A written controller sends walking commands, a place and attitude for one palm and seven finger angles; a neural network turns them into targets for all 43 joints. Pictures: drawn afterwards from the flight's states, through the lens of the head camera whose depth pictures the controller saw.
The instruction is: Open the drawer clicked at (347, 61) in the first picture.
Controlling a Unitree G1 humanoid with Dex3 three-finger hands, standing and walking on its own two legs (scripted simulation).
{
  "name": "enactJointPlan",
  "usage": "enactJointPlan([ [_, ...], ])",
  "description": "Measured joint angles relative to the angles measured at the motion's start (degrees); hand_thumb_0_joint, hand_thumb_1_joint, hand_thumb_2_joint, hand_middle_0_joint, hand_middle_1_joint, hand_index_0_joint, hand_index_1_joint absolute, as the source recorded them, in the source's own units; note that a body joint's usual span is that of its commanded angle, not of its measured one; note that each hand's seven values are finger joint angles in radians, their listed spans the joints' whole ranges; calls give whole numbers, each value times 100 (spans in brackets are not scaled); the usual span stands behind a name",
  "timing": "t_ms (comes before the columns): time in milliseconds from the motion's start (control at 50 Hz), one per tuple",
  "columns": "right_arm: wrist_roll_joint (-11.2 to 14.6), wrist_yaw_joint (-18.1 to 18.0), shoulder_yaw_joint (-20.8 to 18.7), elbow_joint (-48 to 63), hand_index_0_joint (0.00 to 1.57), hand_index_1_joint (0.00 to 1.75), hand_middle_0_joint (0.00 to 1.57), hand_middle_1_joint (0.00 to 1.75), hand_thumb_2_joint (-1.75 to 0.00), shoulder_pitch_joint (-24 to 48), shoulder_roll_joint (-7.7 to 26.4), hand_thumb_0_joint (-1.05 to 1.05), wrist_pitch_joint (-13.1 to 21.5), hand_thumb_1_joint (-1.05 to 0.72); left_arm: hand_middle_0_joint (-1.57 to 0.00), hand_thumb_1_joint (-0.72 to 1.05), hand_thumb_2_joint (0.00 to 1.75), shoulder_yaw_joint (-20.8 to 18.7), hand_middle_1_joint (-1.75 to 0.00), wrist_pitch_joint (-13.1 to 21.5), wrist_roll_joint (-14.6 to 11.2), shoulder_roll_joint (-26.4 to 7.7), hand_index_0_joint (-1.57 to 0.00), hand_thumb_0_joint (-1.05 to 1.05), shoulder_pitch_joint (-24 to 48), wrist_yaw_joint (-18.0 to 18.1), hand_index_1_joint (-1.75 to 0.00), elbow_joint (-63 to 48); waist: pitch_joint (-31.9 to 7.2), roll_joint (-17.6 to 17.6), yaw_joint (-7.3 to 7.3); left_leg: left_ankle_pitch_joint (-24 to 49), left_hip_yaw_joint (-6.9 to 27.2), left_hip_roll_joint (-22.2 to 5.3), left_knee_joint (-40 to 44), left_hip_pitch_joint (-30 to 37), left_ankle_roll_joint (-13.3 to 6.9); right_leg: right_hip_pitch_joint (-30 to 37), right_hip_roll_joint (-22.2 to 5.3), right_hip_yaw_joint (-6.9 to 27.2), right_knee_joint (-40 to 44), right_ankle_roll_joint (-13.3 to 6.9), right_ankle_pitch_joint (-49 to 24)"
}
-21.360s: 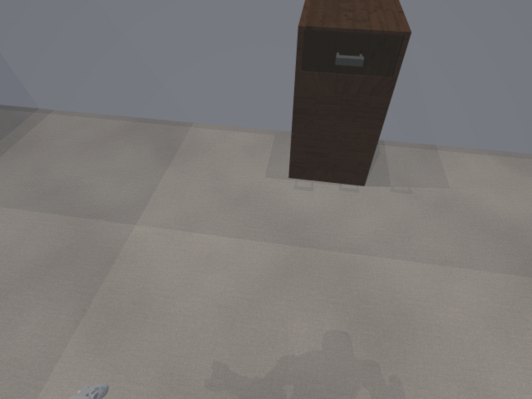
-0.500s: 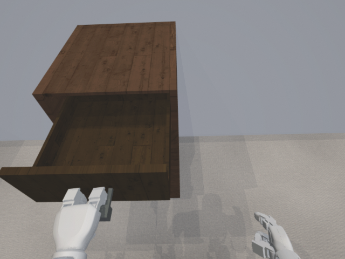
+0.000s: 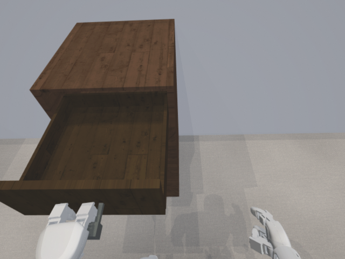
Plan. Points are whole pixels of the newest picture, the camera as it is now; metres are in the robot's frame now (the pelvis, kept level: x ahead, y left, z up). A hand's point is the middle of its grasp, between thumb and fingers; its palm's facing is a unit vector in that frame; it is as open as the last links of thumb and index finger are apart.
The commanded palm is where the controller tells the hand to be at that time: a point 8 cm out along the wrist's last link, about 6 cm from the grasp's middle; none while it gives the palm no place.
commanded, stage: pull the drawer open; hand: left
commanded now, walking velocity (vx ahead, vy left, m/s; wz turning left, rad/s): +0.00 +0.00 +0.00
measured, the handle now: (78, 219) +0.21 +0.23 +0.00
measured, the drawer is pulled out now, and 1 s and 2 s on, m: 0.30 0.30 0.28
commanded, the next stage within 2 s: open the thumb to release the handle in 0.04 s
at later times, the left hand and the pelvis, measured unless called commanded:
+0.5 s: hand (77, 245) +0.16 +0.22 -0.01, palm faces -0.05 -0.09 -0.99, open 8.8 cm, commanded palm +0.13 +0.22 +0.04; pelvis -0.01 -0.01 +0.00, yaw +1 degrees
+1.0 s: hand (77, 245) +0.16 +0.22 -0.02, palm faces +0.00 -0.09 -1.00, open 13.0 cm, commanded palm +0.15 +0.22 +0.04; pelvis -0.01 +0.00 +0.00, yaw +2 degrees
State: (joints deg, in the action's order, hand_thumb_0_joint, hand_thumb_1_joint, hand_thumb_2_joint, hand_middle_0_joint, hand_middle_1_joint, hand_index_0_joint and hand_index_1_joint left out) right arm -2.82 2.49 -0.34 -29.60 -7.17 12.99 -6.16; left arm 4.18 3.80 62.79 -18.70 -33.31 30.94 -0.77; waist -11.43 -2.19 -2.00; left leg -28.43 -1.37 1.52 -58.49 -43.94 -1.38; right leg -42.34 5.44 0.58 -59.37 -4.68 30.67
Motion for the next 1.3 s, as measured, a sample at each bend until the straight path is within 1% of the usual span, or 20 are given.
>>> enactJointPlan([
  [160, -26, -18, -10, -22, 20, 30, 20, 30, -90, -41, -12, 1, 14, -90, -26, 63, 73, -146, -135, 117, -76, -57, -41, 4, -99, -1, -134, -59, -41, 10, 46, -36, 13, -17, -71, -111, 36, -119, 19, -18, -87, -35, 39],
  [280, -61, -39, -105, -91, 20, 30, 20, 30, -90, -68, 74, 1, 47, -91, -29, 60, 76, -84, -133, 119, -49, -70, -43, 3, 82, 53, -135, -8, -35, -66, -14, -35, 93, 21, -183, -275, 43, -245, -16, -108, -176, -44, 66],
  [340, -46, -49, -119, -96, 20, 30, 20, 30, -90, -75, 80, 1, 37, -91, -31, 54, 75, -52, -131, 63, -77, -46, -44, 2, 135, 13, -134, 1, -27, -100, -26, -21, 99, 31, -185, -280, 43, -250, -27, -115, -187, -42, 61],
  [440, -16, -69, -82, -63, 20, 30, 20, 30, -90, -102, 40, 1, 24, -91, -31, 34, 67, -47, -128, 0, -135, -25, -45, 1, 163, -87, -131, 31, -31, -115, -3, 20, 88, 34, -117, -221, 45, -204, -32, -102, -140, -40, 27],
  [640, -7, -66, -68, -17, 20, 30, 20, 30, -90, -133, 32, 1, 41, -91, -31, -23, 42, -83, -126, 66, -116, -55, -44, 0, 171, -108, -128, 68, -35, -103, 24, 61, 95, 16, -72, -201, 46, -177, -14, -103, -72, -41, -30],
  [700, -4, -72, -82, -16, 20, 30, 20, 30, -90, -131, 48, 1, 39, -91, -31, -34, 37, -83, -126, 100, -110, -63, -44, 0, 164, -80, -127, 66, -35, -106, 27, 54, 97, 15, -92, -216, 39, -186, -14, -107, -80, -34, -27],
  [760, -9, -77, -104, -16, 20, 30, 20, 30, -90, -130, 69, 1, 46, -91, -32, -41, 34, -55, -127, 103, -91, -50, -44, 0, 186, -26, -126, 74, -26, -123, 19, 46, 111, 20, -122, -244, 29, -201, -18, -122, -92, -25, -23],
  [900, -5, -91, -131, -67, 20, 30, 20, 30, -90, -132, 80, 1, 32, -91, -33, -47, 31, 47, -127, 75, -26, -8, -45, 0, 335, 86, -127, 140, -39, -142, -59, 42, 137, 46, -191, -326, 12, -263, -43, -154, -145, -7, -9],
  [1080, 56, -162, -75, -140, 20, 30, 20, 30, -90, -94, 12, 1, 8, -91, -35, -49, 31, 236, -126, -107, -17, 18, -46, 0, 699, 133, -128, 403, 11, -169, -100, 128, 192, 71, -113, -256, 8, -165, -69, -206, -46, 4, -81],
  [1140, 86, -190, -55, -168, 20, 30, 20, 30, -90, -81, -14, 1, -7, -91, -34, -49, 31, 290, -125, -203, -64, 14, -46, 0, 802, 24, -127, 464, 47, -170, -92, 169, 198, 65, -32, -148, 10, -56, -64, -205, 43, 3, -127],
  [1220, 118, -234, -11, -163, 20, 30, 20, 30, -90, -87, -37, 1, 2, -91, -33, -49, 31, 342, -123, -326, -169, -25, -46, 0, 799, -193, -124, 493, 107, -175, -33, 241, 187, 48, 172, 106, 10, 191, -49, -175, 253, 7, -215],
  [1300, 118, -246, 12, -115, 20, 30, 20, 30, -90, -116, -35, 1, 76, -90, -31, -49, 31, 312, -120, -346, -267, -77, -45, 0, 676, -429, -120, 439, 150, -164, 42, 304, 153, 26, 379, 347, 7, 416, -29, -123, 459, 8, -298],
])
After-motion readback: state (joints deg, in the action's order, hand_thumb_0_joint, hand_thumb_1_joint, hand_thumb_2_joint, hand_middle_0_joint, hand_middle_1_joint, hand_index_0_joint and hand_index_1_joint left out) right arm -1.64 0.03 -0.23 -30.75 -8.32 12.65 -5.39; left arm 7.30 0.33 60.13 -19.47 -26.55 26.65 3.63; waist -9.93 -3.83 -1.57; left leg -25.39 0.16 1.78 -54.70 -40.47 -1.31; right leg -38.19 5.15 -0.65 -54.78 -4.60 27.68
